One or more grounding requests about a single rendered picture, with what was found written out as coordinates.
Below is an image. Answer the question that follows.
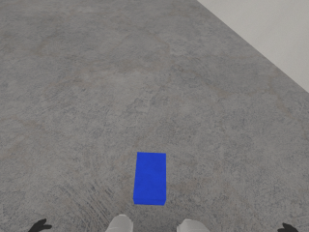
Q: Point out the robot right hand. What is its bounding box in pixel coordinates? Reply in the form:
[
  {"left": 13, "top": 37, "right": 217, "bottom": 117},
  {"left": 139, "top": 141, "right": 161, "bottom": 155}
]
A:
[{"left": 277, "top": 222, "right": 298, "bottom": 232}]

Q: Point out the right robot thigh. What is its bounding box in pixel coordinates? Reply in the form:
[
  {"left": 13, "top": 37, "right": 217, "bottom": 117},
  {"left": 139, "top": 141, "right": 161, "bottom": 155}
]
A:
[{"left": 177, "top": 219, "right": 210, "bottom": 232}]

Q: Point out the left robot thigh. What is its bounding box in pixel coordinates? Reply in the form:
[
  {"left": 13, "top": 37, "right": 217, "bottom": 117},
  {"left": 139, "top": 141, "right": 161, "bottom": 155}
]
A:
[{"left": 105, "top": 216, "right": 133, "bottom": 232}]

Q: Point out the carton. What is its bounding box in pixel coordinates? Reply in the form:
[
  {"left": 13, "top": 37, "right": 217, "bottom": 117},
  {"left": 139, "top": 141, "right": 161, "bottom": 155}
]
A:
[{"left": 133, "top": 152, "right": 166, "bottom": 206}]

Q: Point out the robot thigh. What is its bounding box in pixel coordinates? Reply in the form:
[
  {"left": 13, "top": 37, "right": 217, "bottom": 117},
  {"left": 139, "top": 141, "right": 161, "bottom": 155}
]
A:
[
  {"left": 177, "top": 219, "right": 210, "bottom": 232},
  {"left": 105, "top": 216, "right": 133, "bottom": 232}
]

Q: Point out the robot left hand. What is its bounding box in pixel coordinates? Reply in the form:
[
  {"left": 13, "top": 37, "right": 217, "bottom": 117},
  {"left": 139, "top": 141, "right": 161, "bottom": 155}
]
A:
[{"left": 28, "top": 218, "right": 52, "bottom": 232}]

